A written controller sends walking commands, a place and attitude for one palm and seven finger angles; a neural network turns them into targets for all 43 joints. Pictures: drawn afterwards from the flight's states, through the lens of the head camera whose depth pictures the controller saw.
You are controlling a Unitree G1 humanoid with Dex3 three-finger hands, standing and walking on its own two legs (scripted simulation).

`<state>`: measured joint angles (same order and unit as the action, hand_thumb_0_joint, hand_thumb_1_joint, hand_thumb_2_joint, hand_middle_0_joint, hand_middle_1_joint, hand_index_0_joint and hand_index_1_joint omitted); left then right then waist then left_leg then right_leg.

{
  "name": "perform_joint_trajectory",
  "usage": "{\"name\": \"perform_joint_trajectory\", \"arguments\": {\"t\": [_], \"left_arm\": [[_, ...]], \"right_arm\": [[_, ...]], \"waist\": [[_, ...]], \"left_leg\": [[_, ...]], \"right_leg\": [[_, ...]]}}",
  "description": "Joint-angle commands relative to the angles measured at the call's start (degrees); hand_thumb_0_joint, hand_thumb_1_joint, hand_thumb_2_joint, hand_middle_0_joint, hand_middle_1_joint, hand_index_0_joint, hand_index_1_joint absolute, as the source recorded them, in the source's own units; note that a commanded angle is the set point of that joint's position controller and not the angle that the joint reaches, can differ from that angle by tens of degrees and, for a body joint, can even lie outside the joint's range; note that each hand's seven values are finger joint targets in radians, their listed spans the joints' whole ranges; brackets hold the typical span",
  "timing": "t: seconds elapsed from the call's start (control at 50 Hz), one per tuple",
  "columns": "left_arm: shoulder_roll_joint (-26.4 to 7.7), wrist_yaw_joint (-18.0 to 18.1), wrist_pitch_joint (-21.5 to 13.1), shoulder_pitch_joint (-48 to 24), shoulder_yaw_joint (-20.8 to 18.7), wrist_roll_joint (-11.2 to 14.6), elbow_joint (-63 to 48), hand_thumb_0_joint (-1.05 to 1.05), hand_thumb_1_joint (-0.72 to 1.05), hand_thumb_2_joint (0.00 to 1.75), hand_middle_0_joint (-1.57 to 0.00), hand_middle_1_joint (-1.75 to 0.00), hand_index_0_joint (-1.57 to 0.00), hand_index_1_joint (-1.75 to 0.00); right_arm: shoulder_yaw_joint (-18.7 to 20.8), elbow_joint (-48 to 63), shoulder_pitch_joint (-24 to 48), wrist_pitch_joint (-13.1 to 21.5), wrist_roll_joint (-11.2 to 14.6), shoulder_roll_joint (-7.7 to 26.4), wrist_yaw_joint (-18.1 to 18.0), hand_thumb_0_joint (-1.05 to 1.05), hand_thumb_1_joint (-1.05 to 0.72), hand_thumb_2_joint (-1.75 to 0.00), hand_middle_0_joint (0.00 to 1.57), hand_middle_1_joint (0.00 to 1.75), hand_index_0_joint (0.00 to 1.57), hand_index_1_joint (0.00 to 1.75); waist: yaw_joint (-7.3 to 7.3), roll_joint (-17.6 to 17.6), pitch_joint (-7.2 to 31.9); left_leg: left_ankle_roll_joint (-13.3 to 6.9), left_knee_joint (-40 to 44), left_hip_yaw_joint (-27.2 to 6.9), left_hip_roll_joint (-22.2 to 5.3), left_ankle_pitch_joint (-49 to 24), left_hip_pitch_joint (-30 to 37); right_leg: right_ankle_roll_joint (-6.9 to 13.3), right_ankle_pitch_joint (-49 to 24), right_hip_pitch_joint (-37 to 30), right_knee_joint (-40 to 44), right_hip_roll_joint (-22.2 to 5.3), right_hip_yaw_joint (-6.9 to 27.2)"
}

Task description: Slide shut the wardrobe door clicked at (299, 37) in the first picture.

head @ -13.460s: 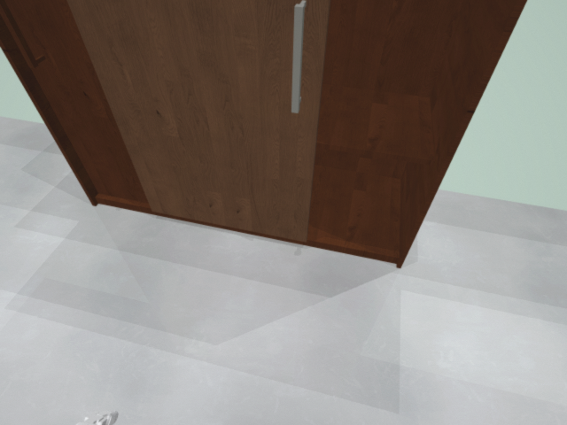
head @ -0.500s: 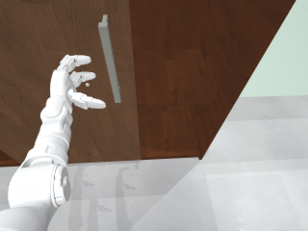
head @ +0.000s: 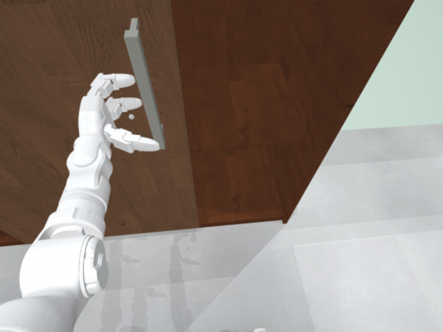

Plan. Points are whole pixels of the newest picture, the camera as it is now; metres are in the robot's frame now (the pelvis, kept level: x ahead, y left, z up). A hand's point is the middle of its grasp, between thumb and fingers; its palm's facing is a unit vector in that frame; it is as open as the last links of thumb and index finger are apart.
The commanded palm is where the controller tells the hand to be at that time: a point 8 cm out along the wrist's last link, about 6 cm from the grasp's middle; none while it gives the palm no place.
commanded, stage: feel for the door with the fingertips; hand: left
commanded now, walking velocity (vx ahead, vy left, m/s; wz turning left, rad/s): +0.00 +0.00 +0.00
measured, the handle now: (149, 94) +0.54 +0.12 +0.11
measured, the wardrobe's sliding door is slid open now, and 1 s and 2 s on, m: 0.40 0.40 0.40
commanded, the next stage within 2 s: slide the fingers in behind the handle in 0.80 s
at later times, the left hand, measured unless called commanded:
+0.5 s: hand (139, 110) +0.48 +0.13 +0.12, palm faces +0.05 -1.00 -0.02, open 14.0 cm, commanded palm +0.46 +0.18 +0.12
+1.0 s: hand (134, 102) +0.50 +0.14 +0.12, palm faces +0.04 -1.00 +0.00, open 13.7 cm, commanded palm +0.47 +0.18 +0.12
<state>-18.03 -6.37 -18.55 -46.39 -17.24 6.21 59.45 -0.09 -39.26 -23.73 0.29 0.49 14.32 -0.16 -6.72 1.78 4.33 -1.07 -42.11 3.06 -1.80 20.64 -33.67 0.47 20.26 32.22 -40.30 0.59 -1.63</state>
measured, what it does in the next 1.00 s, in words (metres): stands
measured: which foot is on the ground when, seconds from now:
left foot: down 0.00-1.00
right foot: down 0.00-1.00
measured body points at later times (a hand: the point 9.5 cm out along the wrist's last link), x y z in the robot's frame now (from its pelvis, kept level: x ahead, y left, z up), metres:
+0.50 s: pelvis +0.00 -0.01 +0.00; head +0.07 -0.02 +0.44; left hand +0.47 +0.18 +0.12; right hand +0.04 -0.27 -0.13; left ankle +0.00 +0.11 -0.71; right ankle -0.01 -0.12 -0.71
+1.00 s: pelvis -0.01 -0.01 +0.00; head +0.08 -0.01 +0.44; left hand +0.49 +0.19 +0.13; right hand -0.01 -0.27 -0.12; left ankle +0.00 +0.11 -0.71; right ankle -0.01 -0.12 -0.71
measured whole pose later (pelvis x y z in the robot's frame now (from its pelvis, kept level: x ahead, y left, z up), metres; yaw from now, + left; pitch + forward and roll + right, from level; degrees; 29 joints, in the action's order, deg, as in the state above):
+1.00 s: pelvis -0.01 -0.01 +0.00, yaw +1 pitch +14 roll -1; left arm -21.7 -5.9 -17.9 -55.5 -18.5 4.7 68.0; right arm -0.4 -38.6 -24.6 -0.3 -0.1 15.1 -0.1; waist -8.2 1.8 4.2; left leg -0.5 -42.5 2.1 -2.1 19.8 -36.5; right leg 1.1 19.7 34.8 -40.6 1.0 -2.5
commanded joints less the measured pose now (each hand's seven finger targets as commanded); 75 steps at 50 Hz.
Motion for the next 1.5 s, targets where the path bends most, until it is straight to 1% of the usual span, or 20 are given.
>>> {"name": "perform_joint_trajectory", "arguments": {"t": [0.0, 0.06, 0.12, 0.22, 0.28, 0.38, 0.42, 0.5, 0.62, 0.7, 0.8, 0.9, 0.96, 1.04, 1.1, 1.14, 1.2, 1.24, 1.42, 1.48], "left_arm": [[-11.25, 1.81, -2.4, -24.63, -1.27, 0.41, -13.86, 0.0, -0.5, 0.3, -0.3, -1.2, -0.3, -1.2], [-10.68, 2.99, -2.11, -26.11, -0.73, -0.16, -13.26, 0.0, -0.5, 0.3, -0.3, -1.2, -0.3, -1.2], [-8.37, 3.74, -3.0, -26.85, 0.82, -0.1, -16.12, 0.0, -0.5, 0.3, -0.3, -1.2, -0.3, -1.2], [-13.13, 4.59, -3.35, -28.91, -2.4, -1.28, -11.69, 0.0, -0.5, 0.3, -0.3, -1.2, -0.3, -1.2], [-11.9, 4.01, -3.23, -31.44, -0.62, -1.94, -9.93, 0.0, -0.5, 0.3, -0.3, -1.2, -0.3, -1.2], [-8.97, 2.57, -4.51, -30.76, 0.78, -0.43, -12.01, 0.0, -0.5, 0.3, -0.3, -1.2, -0.3, -1.2], [-8.24, 2.15, -3.87, -28.83, 1.06, 0.11, -9.83, 0.0, -0.5, 0.3, -0.3, -1.2, -0.3, -1.2], [-10.55, 2.25, -1.96, -29.92, -0.01, -0.38, -6.02, 0.0, -0.5, 0.3, -0.3, -1.2, -0.3, -1.2], [-15.54, 3.6, -4.66, -36.15, -2.98, -1.4, -9.79, 0.0, -0.5, 0.3, -0.3, -1.2, -0.3, -1.2], [-17.01, 2.89, -5.92, -34.17, -4.15, -1.6, -9.72, 0.0, -0.5, 0.3, -0.3, -1.2, -0.3, -1.2], [-15.15, 1.06, -2.34, -33.26, -2.12, -1.56, -1.89, 0.0, -0.5, 0.3, -0.3, -1.2, -0.3, -1.2], [-15.01, 0.63, -1.38, -35.71, -2.32, -0.75, -1.26, 0.0, -0.5, 0.3, -0.3, -1.2, -0.3, -1.2], [-11.47, 0.88, -2.43, -33.51, -0.15, -1.03, -3.12, 0.0, -0.5, 0.3, -0.3, -1.2, -0.3, -1.2], [-13.23, 1.86, -3.68, -31.64, -2.11, -0.98, -5.55, 0.0, -0.5, 0.3, -0.3, -1.2, -0.3, -1.2], [-11.72, 3.01, -4.87, -33.9, -1.26, -0.91, -9.36, 0.0, -0.5, 0.3, -0.3, -1.2, -0.3, -1.2], [-14.38, 3.93, -5.68, -36.04, -2.78, -1.12, -11.43, 0.0, -0.5, 0.3, -0.3, -1.2, -0.3, -1.2], [-13.67, 4.86, -6.47, -34.23, -2.52, -1.62, -12.23, 0.0, -0.5, 0.3, -0.3, -1.2, -0.3, -1.2], [-11.11, 4.83, -6.74, -33.63, -0.38, -1.87, -13.52, 0.0, -0.5, 0.3, -0.3, -1.2, -0.3, -1.2], [-3.89, 4.02, -1.83, -28.38, 3.81, -0.16, -10.18, 0.0, -0.5, 0.3, -0.3, -1.2, -0.3, -1.2], [-5.91, 5.1, -2.44, -28.39, 1.5, 0.08, -11.09, 0.0, -0.5, 0.3, -0.3, -1.2, -0.3, -1.2]], "right_arm": [[2.89, 5.7, -3.85, 1.51, 0.16, 8.64, -0.07, 0.0, -0.9, -0.9, 0.2, 0.3, 0.2, 0.3], [2.88, 5.54, -4.03, 1.3, 0.06, 8.58, 0.02, 0.0, -0.9, -0.9, 0.2, 0.3, 0.2, 0.3], [3.0, 5.95, -3.7, 1.5, -0.06, 8.25, 0.1, 0.0, -0.9, -0.9, 0.2, 0.3, 0.2, 0.3], [2.93, 4.78, -4.29, 1.2, -0.26, 8.69, -0.23, 0.0, -0.9, -0.9, 0.2, 0.3, 0.2, 0.3], [2.54, 4.8, -3.78, 1.32, -0.13, 8.36, -0.31, 0.0, -0.9, -0.9, 0.2, 0.3, 0.2, 0.3], [2.83, 5.13, -3.74, 1.58, -0.15, 8.09, -0.14, 0.0, -0.9, -0.9, 0.2, 0.3, 0.2, 0.3], [2.81, 5.09, -4.25, 1.36, -0.15, 8.33, -0.09, 0.0, -0.9, -0.9, 0.2, 0.3, 0.2, 0.3], [2.69, 4.87, -4.43, 0.86, 0.12, 8.78, -0.14, 0.0, -0.9, -0.9, 0.2, 0.3, 0.2, 0.3], [2.57, 4.64, -5.43, 1.02, -0.45, 8.72, -0.53, 0.0, -0.9, -0.9, 0.2, 0.3, 0.2, 0.3], [2.48, 4.87, -5.38, 1.31, -0.59, 8.69, -0.35, 0.0, -0.9, -0.9, 0.2, 0.3, 0.2, 0.3], [2.47, 4.45, -6.63, 0.79, -0.19, 9.58, -0.33, 0.0, -0.9, -0.9, 0.2, 0.3, 0.2, 0.3], [2.46, 4.33, -7.73, 0.92, -0.32, 9.72, -0.54, 0.0, -0.9, -0.9, 0.2, 0.3, 0.2, 0.3], [2.61, 4.89, -7.71, 0.93, -0.63, 9.25, 0.04, 0.0, -0.9, -0.9, 0.2, 0.3, 0.2, 0.3], [2.93, 5.31, -7.8, 0.82, -0.89, 9.59, 0.47, 0.0, -0.9, -0.9, 0.2, 0.3, 0.2, 0.3], [3.04, 5.53, -6.73, 0.97, -0.78, 9.18, 0.5, 0.0, -0.9, -0.9, 0.2, 0.3, 0.2, 0.3], [3.05, 5.17, -6.71, 0.99, -0.82, 9.39, 0.37, 0.0, -0.9, -0.9, 0.2, 0.3, 0.2, 0.3], [2.92, 5.26, -5.62, 1.26, -0.75, 8.97, 0.25, 0.0, -0.9, -0.9, 0.2, 0.3, 0.2, 0.3], [2.91, 5.18, -5.13, 1.45, -0.72, 8.65, 0.38, 0.0, -0.9, -0.9, 0.2, 0.3, 0.2, 0.3], [3.03, 5.45, -4.82, 1.05, -0.19, 8.54, 0.59, 0.0, -0.9, -0.9, 0.2, 0.3, 0.2, 0.3], [3.22, 5.46, -4.55, 1.21, -0.38, 8.64, 0.67, 0.0, -0.9, -0.9, 0.2, 0.3, 0.2, 0.3]], "waist": [[0.46, 0.91, 22.03], [-0.08, -1.19, 20.04], [-0.01, 0.16, 22.19], [-0.38, -2.61, 20.6], [-1.3, -0.06, 19.92], [-0.86, 1.92, 25.35], [-1.01, -0.59, 24.05], [-1.66, -2.93, 18.65], [-1.79, -0.65, 22.51], [-0.92, 1.29, 26.16], [-2.78, -1.89, 19.41], [-3.32, -1.22, 19.38], [-2.53, 1.46, 21.77], [-1.18, 0.42, 23.86], [-1.5, 1.67, 24.18], [-1.55, 1.74, 24.52], [-1.13, 1.41, 24.26], [-1.08, 4.33, 24.68], [-1.37, -0.33, 20.38], [-0.84, -2.66, 20.98]], "left_leg": [[-0.45, 3.37, -2.85, 1.04, -22.46, 15.6], [-0.55, 3.57, -2.99, 1.06, -20.59, 14.46], [-0.54, 3.18, -2.82, 1.18, -22.43, 16.43], [-0.8, 3.19, -2.58, 1.43, -19.56, 13.29], [-0.81, 3.13, -2.19, 1.71, -17.62, 12.93], [-0.53, 2.04, -2.52, 1.61, -22.82, 17.19], [-0.73, 2.11, -2.51, 1.67, -22.75, 15.78], [-1.08, 3.07, -1.83, 2.02, -16.56, 10.62], [-1.25, 2.48, -2.24, 2.14, -17.49, 11.55], [-1.07, 2.17, -1.97, 2.23, -18.86, 12.11], [-1.18, 2.81, -2.05, 1.87, -14.17, 8.83], [-1.21, 2.82, -2.43, 1.75, -14.49, 9.0], [-0.87, 2.29, -2.68, 1.66, -17.06, 11.8], [-0.72, 2.16, -3.18, 1.47, -18.21, 12.69], [-0.6, 2.16, -3.09, 1.33, -18.28, 14.43], [-0.68, 2.3, -3.37, 1.33, -17.95, 14.49], [-0.56, 2.33, -3.41, 1.26, -17.93, 14.88], [-0.27, 2.02, -3.74, 1.05, -20.13, 17.61], [-0.12, 2.79, -3.77, 0.9, -21.74, 16.38], [-0.38, 2.69, -3.36, 1.04, -21.04, 15.33]], "right_leg": [[0.48, -23.17, -7.69, 3.65, 2.08, -0.3], [0.35, -22.08, -7.09, 3.88, 2.11, -0.35], [0.52, -23.7, -7.83, 3.63, 2.15, -0.09], [0.2, -23.38, -8.84, 3.62, 1.89, 0.48], [0.11, -22.46, -7.67, 3.94, 1.58, 0.8], [0.32, -26.05, -8.33, 3.18, 1.87, 0.73], [0.26, -26.47, -8.68, 3.34, 2.0, 0.56], [-0.27, -23.45, -8.27, 4.85, 1.59, 1.06], [-0.12, -23.72, -9.48, 3.93, 1.6, 1.73], [-0.09, -25.58, -11.31, 3.22, 1.58, 1.94], [-0.29, -20.78, -7.26, 4.93, 1.73, 1.41], [-0.27, -19.54, -5.81, 5.0, 1.75, 1.26], [0.08, -20.01, -4.39, 4.01, 1.9, 0.58], [0.35, -20.0, -5.27, 3.31, 2.15, 0.23], [0.29, -19.52, -4.56, 3.4, 2.24, 0.14], [0.21, -19.45, -5.08, 3.31, 2.33, 0.38], [0.36, -19.25, -5.41, 2.98, 2.38, 0.13], [0.61, -19.78, -3.69, 2.58, 2.49, -0.19], [0.64, -20.92, -3.87, 3.41, 2.52, -1.07], [0.44, -21.73, -5.31, 3.46, 2.49, -0.59]]}}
